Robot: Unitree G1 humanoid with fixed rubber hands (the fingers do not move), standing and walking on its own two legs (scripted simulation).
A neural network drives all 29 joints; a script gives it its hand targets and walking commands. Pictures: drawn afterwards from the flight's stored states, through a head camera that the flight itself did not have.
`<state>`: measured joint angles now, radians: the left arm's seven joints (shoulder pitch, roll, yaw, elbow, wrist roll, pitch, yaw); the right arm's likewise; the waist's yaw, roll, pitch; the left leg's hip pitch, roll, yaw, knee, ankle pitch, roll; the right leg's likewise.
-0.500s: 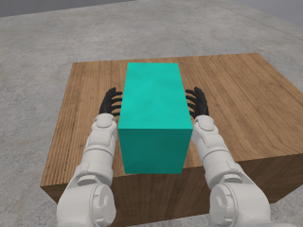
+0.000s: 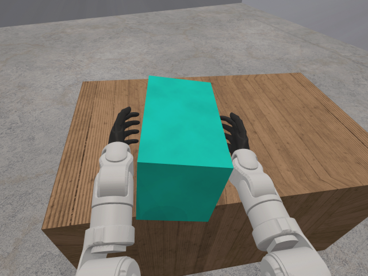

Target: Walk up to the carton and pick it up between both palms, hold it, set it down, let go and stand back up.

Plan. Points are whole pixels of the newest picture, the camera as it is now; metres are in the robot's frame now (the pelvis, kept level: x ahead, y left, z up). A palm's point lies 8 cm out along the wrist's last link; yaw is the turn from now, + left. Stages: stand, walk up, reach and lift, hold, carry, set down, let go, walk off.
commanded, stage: reach and lift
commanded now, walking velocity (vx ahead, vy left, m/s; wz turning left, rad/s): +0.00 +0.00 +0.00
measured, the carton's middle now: (176, 144) +0.42 -0.02 +0.08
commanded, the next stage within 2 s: hold in 1.04 s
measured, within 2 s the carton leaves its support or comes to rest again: neither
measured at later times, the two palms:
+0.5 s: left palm (119, 137) +0.38 +0.10 +0.15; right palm (239, 143) +0.36 -0.15 +0.13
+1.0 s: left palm (104, 130) +0.38 +0.13 +0.18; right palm (231, 136) +0.37 -0.13 +0.15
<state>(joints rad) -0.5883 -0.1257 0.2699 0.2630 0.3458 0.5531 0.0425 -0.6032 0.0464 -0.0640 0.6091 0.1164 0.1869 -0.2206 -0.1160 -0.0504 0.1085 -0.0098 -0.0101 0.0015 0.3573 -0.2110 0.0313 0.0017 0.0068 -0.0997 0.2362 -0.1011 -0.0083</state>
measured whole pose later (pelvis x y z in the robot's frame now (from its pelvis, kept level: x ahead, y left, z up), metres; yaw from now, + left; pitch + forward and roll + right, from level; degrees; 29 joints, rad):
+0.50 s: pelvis -0.02 -0.01 +0.00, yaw +0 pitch -6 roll -1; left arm -0.71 -0.09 0.28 0.36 0.36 0.52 0.03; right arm -0.69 0.06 -0.15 0.67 0.01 0.13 -0.20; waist -0.08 -0.05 0.11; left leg -0.05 -0.01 0.00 0.34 -0.18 0.02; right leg -0.06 0.01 -0.10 0.26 -0.09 -0.03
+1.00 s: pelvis +0.01 +0.01 +0.00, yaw +1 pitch -11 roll -2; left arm -0.58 -0.13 0.23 0.00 0.43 0.71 -0.01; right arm -0.59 0.03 0.02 0.45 0.17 0.22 -0.26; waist -0.13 -0.04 0.17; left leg 0.07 -0.02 -0.01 0.38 -0.25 0.04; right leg 0.10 0.01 -0.10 0.22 -0.13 0.01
